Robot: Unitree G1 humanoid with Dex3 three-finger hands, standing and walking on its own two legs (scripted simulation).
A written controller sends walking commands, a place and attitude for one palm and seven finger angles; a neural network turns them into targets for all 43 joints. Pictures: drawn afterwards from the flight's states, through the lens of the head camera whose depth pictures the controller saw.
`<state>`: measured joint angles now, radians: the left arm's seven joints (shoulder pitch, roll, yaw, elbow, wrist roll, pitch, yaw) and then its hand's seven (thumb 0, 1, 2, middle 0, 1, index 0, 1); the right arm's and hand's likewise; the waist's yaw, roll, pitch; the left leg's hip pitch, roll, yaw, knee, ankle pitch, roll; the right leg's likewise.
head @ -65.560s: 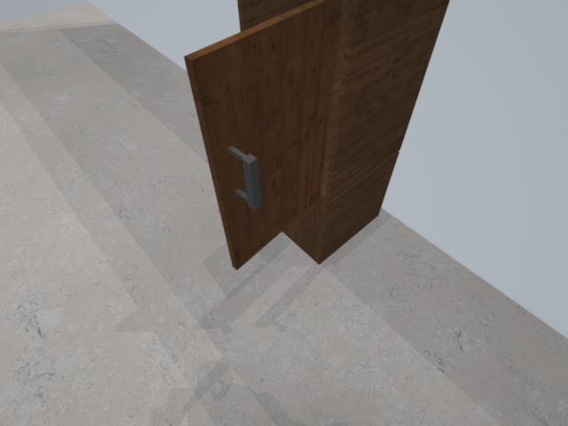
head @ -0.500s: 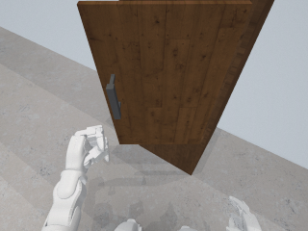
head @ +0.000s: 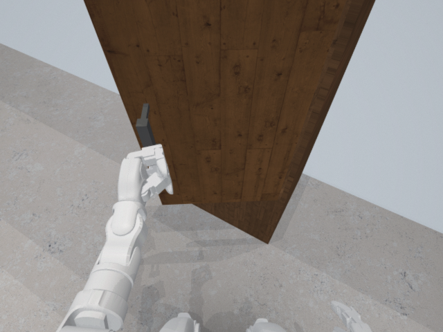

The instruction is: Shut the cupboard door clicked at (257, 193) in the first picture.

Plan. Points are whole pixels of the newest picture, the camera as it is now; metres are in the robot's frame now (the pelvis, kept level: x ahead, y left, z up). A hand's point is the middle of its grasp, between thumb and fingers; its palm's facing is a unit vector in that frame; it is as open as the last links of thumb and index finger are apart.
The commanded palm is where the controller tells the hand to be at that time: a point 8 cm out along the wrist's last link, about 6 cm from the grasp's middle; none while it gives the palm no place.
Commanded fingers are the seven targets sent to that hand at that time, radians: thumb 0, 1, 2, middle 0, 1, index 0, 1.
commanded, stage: bring the fist close to the handle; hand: left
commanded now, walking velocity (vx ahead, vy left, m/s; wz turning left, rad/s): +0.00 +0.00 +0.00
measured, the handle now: (151, 138) +0.47 +0.15 +0.06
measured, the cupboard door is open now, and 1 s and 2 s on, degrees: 33 26 13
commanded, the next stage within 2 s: push the door shut along its arc in 0.30 s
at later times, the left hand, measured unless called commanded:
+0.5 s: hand (163, 178) +0.38 +0.12 +0.06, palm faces +0.02 -1.00 -0.01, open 3.1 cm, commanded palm +0.37 +0.17 +0.06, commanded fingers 0.00 0.90 0.90 -1.30 -1.50 -1.30 -1.50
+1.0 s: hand (167, 152) +0.44 +0.12 +0.06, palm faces -0.10 -1.00 -0.02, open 3.2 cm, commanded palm +0.43 +0.16 +0.06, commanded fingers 0.00 0.90 0.90 -1.30 -1.50 -1.30 -1.50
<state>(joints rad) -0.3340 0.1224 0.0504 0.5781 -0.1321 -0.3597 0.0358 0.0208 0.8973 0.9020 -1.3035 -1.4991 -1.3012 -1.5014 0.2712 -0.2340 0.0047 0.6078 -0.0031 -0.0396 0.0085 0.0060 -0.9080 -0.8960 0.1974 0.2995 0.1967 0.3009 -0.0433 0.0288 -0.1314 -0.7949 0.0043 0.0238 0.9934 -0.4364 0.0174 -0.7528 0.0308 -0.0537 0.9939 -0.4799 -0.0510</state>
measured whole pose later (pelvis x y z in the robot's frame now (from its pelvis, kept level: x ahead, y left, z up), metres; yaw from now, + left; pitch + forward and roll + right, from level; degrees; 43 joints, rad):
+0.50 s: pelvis +0.00 +0.00 +0.00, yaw +0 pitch +14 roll +0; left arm -0.34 0.14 0.07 0.63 -0.14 -0.42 0.00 0.02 0.90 0.90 -1.30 -1.50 -1.30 -1.50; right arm 0.26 -0.24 0.00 0.61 0.00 -0.03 0.00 0.01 -0.91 -0.90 0.20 0.30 0.20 0.30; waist -0.04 0.03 -0.13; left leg -0.78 0.00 0.02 0.98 -0.43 0.01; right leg -0.74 0.03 -0.06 0.98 -0.47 -0.06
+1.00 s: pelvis -0.01 +0.01 -0.01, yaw +0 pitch +17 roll -1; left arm -0.70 0.23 0.14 1.01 -0.15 -0.44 -0.13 0.02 0.89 0.90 -1.31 -1.50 -1.32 -1.50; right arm 0.34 -0.25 0.00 0.67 0.01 -0.02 0.01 0.00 -0.91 -0.90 0.20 0.30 0.20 0.30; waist -0.09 0.03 -0.13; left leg -0.90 0.00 0.01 1.04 -0.43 0.03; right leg -0.85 0.03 -0.06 1.03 -0.47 -0.04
